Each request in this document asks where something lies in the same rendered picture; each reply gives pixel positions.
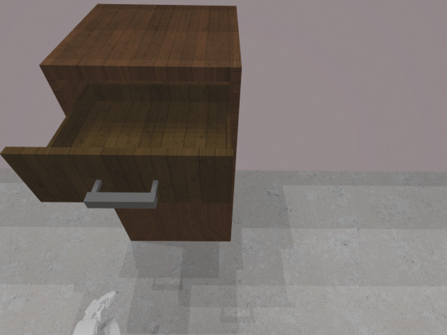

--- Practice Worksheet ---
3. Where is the drawer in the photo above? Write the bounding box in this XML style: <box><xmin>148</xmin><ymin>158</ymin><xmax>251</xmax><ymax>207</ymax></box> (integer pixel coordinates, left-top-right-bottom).
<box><xmin>0</xmin><ymin>83</ymin><xmax>233</xmax><ymax>203</ymax></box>

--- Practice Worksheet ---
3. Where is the robot left hand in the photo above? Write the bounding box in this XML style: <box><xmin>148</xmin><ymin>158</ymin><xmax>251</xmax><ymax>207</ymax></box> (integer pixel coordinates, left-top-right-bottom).
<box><xmin>73</xmin><ymin>291</ymin><xmax>121</xmax><ymax>335</ymax></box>

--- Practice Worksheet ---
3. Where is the cabinet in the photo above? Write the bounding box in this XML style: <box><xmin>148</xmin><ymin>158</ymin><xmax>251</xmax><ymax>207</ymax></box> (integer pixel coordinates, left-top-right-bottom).
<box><xmin>39</xmin><ymin>4</ymin><xmax>242</xmax><ymax>241</ymax></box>

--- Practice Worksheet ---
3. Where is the handle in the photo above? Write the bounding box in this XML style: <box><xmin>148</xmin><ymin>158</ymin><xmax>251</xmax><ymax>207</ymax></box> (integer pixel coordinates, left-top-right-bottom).
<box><xmin>83</xmin><ymin>179</ymin><xmax>159</xmax><ymax>209</ymax></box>

